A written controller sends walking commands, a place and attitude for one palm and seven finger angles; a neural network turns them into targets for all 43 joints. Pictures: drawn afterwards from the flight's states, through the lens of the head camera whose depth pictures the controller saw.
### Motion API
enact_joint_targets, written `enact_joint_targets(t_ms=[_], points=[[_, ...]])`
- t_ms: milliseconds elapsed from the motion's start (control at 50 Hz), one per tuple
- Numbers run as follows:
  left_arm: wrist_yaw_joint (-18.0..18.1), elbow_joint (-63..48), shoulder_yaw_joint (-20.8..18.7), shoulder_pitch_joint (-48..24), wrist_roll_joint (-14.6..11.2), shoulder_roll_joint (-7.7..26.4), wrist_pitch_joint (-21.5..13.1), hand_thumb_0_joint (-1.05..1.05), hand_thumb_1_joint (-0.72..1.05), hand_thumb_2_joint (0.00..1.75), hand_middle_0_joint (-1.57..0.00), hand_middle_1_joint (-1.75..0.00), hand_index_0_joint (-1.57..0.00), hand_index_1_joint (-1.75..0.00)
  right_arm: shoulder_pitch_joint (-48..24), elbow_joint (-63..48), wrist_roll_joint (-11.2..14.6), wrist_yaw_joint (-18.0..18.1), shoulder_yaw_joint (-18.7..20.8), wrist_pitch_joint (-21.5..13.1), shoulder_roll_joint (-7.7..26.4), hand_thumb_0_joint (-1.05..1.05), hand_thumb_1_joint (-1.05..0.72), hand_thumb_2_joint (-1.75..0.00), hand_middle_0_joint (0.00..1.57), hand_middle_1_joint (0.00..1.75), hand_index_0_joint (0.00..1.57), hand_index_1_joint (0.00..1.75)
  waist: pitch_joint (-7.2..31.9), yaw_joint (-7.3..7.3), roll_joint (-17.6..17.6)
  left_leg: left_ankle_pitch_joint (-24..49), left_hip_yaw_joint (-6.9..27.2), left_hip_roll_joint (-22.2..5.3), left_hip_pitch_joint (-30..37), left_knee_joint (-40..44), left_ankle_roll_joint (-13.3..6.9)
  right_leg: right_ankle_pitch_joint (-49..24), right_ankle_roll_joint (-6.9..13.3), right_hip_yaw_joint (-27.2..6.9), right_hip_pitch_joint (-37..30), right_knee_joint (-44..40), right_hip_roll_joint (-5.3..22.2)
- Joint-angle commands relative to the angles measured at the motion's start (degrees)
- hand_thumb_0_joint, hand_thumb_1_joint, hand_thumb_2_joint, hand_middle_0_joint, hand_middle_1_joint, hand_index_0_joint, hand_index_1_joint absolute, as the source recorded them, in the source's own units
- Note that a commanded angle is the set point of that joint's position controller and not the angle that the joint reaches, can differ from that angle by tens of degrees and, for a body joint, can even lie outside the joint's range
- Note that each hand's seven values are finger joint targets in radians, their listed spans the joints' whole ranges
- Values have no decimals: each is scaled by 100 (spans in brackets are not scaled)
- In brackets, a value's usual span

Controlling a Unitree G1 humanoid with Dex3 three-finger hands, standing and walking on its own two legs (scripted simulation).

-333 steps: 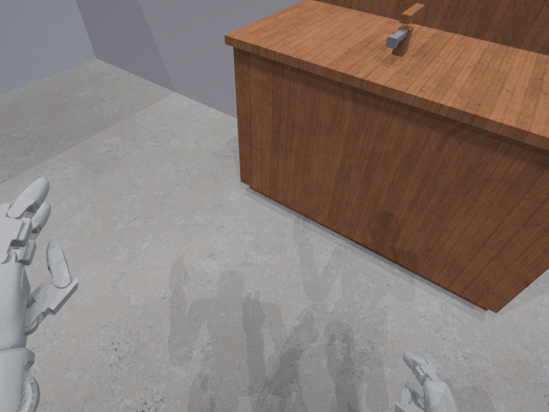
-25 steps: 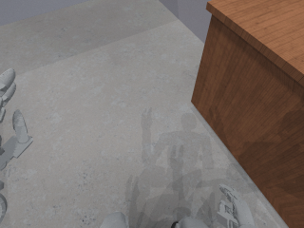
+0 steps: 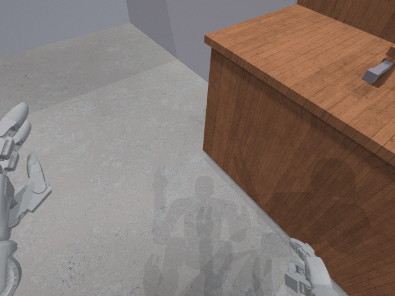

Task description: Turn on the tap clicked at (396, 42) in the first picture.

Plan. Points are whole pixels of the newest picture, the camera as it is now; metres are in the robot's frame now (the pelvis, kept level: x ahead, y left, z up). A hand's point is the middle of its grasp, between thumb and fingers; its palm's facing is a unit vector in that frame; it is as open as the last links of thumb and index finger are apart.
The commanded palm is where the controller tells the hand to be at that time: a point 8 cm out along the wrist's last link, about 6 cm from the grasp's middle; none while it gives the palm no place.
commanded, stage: turn to face it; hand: left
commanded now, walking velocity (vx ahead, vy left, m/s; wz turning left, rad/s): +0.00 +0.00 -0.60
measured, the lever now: (371, 75) +0.67 -0.40 +0.12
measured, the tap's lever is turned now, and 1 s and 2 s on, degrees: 0 0 0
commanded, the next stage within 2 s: take the last steps up to it in 1.82 s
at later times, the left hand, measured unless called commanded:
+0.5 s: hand (167, 193) +0.22 +0.07 +0.19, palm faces +0.00 -0.81 -0.59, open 7.4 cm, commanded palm +0.18 +0.15 +0.19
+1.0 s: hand (245, 237) +0.18 -0.03 +0.18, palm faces -0.12 -0.87 -0.47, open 7.4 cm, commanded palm +0.15 +0.05 +0.19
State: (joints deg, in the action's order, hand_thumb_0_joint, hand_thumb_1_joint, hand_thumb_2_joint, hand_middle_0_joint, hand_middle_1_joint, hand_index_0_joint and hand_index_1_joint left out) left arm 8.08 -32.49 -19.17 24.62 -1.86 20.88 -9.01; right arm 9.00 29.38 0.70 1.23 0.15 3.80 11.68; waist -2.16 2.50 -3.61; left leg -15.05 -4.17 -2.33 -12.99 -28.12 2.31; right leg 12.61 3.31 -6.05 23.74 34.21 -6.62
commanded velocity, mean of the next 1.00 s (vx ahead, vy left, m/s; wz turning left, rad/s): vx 0.00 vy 0.00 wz -0.60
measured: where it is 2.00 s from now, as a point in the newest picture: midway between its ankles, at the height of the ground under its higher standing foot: outside the picture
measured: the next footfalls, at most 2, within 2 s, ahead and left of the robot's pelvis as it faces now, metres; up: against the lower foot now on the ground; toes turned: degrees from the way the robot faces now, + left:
right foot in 0.26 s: +0.01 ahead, -0.15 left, +0.00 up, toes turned -17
left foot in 0.68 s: +0.01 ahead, +0.07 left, +0.00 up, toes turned -21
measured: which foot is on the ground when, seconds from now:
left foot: down 0.00-0.26, up 0.28-0.66, down 0.68-0.96, up 0.98-1.00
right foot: up 0.00-0.24, down 0.26-0.70, up 0.72-0.92, down 0.94-1.00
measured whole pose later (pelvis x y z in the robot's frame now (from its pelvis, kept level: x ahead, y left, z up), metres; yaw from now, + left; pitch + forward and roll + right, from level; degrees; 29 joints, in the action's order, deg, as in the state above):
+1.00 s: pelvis -0.15 -0.08 -0.02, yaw -36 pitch -2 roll +0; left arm 8.2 -28.8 -20.1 19.3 -1.1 20.7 -9.9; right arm 9.9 30.5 1.4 -0.4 -2.5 -1.3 8.7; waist -8.4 2.7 4.9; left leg -26.5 -5.5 -12.6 -19.6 -48.4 5.8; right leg 18.2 2.3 5.7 20.4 41.6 -0.3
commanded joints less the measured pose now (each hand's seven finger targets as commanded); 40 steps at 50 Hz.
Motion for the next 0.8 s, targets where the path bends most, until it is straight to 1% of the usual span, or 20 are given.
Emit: enact_joint_targets(t_ms=[0,40,80,140,200,220,240,260,280,300,320,360,420,520,600,640,680,700,720,780], points=[[82,-1164,-1075,-263,85,1292,-568,0,90,90,-20,-30,-20,-30,-275,-777,-41,-1,247,-437,521,0,-90,-90,20,30,20,30,776,33,2113,1461,946,-2354,437,1082,-1054,1506,-529,357,762,3074,545],[-12,-1175,-688,-330,29,864,-507,0,90,90,-20,-30,-20,-30,-224,-780,-5,-95,262,-478,572,0,-90,-90,20,30,20,30,260,-83,1890,1672,342,-2241,121,893,-1023,1411,-609,465,818,2903,801],[-27,-1042,-378,-564,8,629,-449,0,90,90,-20,-30,-20,-30,-143,-744,90,-160,273,-558,667,0,-90,-90,20,30,20,30,39,-133,1856,1824,-287,-2036,22,756,-706,1278,-660,819,440,1941,855],[2,-843,-361,-786,35,749,-349,0,90,90,-20,-30,-20,-30,32,-741,90,-129,303,-696,807,0,-90,-90,20,30,20,30,40,-227,1654,1867,-414,-1976,57,520,-490,1068,-708,1278,-117,979,680],[5,-743,-578,-735,46,925,-342,0,90,90,-20,-30,-20,-30,89,-735,85,-120,315,-767,783,0,-90,-90,20,30,20,30,452,-152,1184,1684,-606,-1723,75,-635,-239,110,-620,1455,-1185,-366,558],[27,-735,-656,-655,87,1049,-329,0,90,90,-20,-30,-20,-30,123,-735,114,-118,314,-752,740,0,-90,-90,20,30,20,30,666,-159,731,1286,-743,-1410,-101,-1408,-96,-677,-409,1018,-1523,-782,900],[72,-862,-887,-594,76,1321,-400,0,90,90,-20,-30,-20,-30,-8,-814,126,-102,250,-748,533,0,-90,-90,20,30,20,30,779,-117,-497,-470,-819,-786,-994,-2611,130,-2856,58,-374,-2159,-942,1764],[149,-918,-1339,-356,18,1673,-451,0,90,90,-20,-30,-20,-30,-303,-895,64,-69,170,-741,473,0,-90,-90,20,30,20,30,915,11,-1315,-2373,-343,-265,-2026,-3690,293,-4805,591,-1685,-2384,-981,2565],[129,-1119,-1297,-201,-101,1560,-408,0,90,90,-20,-30,-20,-30,-299,-813,130,-73,263,-659,498,0,-90,-90,20,30,20,30,1274,-34,-1140,-2051,416,-404,-1871,-4224,276,-4254,535,-1757,-2307,-1010,2595],[107,-1529,-1370,1,-158,1632,-470,0,90,90,-20,-30,-20,-30,-352,-878,125,-93,275,-599,489,0,-90,-90,20,30,20,30,1144,-54,-746,-1779,590,-507,-1947,-4385,277,-3460,625,-1735,-2172,-1048,2564],[144,-1633,-1763,473,-182,1807,-528,0,90,90,-20,-30,-20,-30,-526,-854,76,-111,153,-531,381,0,-90,-90,20,30,20,30,1358,-5,-56,-1568,631,-514,-2217,-4357,281,-3406,758,-1600,-2510,-753,2440],[157,-1644,-1739,1005,-240,1535,-581,0,90,90,-20,-30,-20,-30,-559,-723,61,-124,134,-369,331,0,-90,-90,20,30,20,30,1466,-73,83,-1255,495,-417,-2082,-3894,300,-3057,692,-1147,-2415,-828,2169],[197,-1699,-1750,993,-268,1458,-627,0,90,90,-20,-30,-20,-30,-532,-681,23,-99,239,-281,439,0,-90,-90,20,30,20,30,1449,-164,68,-1113,373,-358,-1650,-2846,312,-2572,721,-1127,-2110,-1010,2044],[185,-1070,-1478,1077,-244,1185,-453,0,90,90,-20,-30,-20,-30,-380,-669,74,-80,328,-230,635,0,-90,-90,20,30,20,30,1211,-89,-224,-1193,280,-121,-1008,-1626,185,-1503,716,-1636,-1491,-1286,1923],[138,-801,-1157,736,-160,1081,-346,0,90,90,-20,-30,-20,-30,-214,-706,85,-55,300,-117,726,0,-90,-90,20,30,20,30,1034,-154,-359,-900,167,-36,34,-455,23,-70,311,-1655,-546,-1519,1587],[87,-1075,-946,338,-137,1074,-389,0,90,90,-20,-30,-20,-30,-175,-750,71,2,301,-154,788,0,-90,-90,20,30,20,30,862,-199,167,-760,414,-443,828,481,-239,449,4,-1488,233,-1055,1185],[61,-1287,-912,-25,-37,1086,-453,0,90,90,-20,-30,-20,-30,-299,-868,33,73,282,-229,867,0,-90,-90,20,30,20,30,499,-131,1764,-298,1668,-2073,766,1239,-996,1380,-447,-167,1106,1207,309],[98,-1309,-967,-208,65,1206,-465,0,90,90,-20,-30,-20,-30,-328,-852,47,108,249,-321,661,0,-90,-90,20,30,20,30,449,-74,1904,-119,1652,-2442,78,1403,-1219,1427,-532,283,915,2770,426],[102,-1397,-1092,-480,127,1411,-522,0,90,90,-20,-30,-20,-30,-398,-787,23,105,237,-408,564,0,-90,-90,20,30,20,30,368,-22,1897,-626,1337,-2420,-520,1473,-1224,1309,-559,235,685,3606,578],[43,-1213,-395,-703,41,748,-458,0,90,90,-20,-30,-20,-30,-267,-747,94,-29,271,-544,679,0,-90,-90,20,30,20,30,-187,-58,1951,75,14,-1967,-587,1063,-862,1323,-634,665,659,2754,885]])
